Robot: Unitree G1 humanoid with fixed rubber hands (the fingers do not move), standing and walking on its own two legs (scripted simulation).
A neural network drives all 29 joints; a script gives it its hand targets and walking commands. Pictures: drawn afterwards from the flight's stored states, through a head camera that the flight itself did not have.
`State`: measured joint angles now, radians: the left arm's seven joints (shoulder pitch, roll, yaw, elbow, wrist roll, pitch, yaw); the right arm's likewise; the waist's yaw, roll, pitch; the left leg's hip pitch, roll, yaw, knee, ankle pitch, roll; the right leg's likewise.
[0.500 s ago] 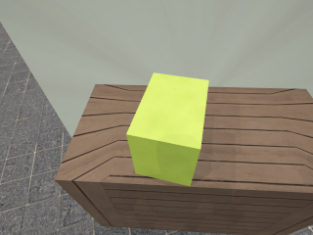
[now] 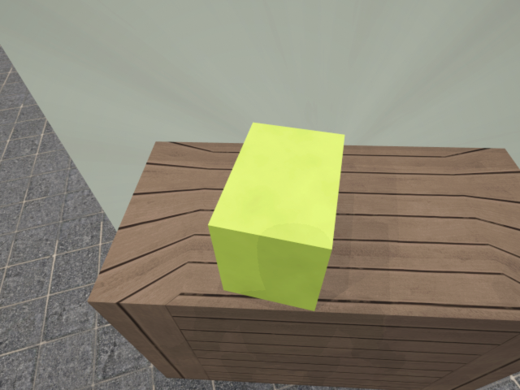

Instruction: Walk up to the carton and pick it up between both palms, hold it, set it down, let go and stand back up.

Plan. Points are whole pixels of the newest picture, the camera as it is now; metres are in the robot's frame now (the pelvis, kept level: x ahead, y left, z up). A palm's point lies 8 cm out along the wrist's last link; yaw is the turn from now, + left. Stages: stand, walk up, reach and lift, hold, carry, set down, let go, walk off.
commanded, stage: stand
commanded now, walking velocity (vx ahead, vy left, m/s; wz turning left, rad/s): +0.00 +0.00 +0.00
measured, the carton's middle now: (282, 214) +0.43 -0.02 -0.02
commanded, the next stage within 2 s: none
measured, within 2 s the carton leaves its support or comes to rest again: neither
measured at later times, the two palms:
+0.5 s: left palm out of the picture +0.05 +0.30 -0.11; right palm out of the picture +0.06 -0.30 -0.12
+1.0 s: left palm out of the picture +0.06 +0.30 -0.11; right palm out of the picture +0.06 -0.30 -0.12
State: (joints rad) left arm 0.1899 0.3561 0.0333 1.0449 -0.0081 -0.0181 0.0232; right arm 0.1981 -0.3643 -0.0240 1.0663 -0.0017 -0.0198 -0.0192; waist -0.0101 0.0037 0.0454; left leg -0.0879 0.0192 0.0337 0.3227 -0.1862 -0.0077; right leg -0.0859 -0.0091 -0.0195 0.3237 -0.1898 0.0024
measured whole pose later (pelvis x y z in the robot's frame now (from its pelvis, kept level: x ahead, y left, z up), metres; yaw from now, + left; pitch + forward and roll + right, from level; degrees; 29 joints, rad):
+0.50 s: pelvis +0.00 +0.00 +0.00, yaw +0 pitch -3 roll +0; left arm 0.20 0.34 0.03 1.05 -0.01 -0.02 0.02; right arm 0.18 -0.35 -0.02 1.06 0.01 -0.02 -0.02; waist 0.00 0.01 0.05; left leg -0.08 0.02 0.03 0.31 -0.18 -0.01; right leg -0.08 -0.01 -0.02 0.32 -0.19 0.00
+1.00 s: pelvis +0.00 +0.00 +0.00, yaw +0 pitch -3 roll +0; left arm 0.19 0.35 0.04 1.04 -0.01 -0.02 0.03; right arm 0.17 -0.34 -0.02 1.07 0.00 -0.02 -0.02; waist 0.00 0.00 0.05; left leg -0.09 0.02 0.03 0.32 -0.19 -0.01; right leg -0.08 -0.01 -0.02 0.32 -0.19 0.00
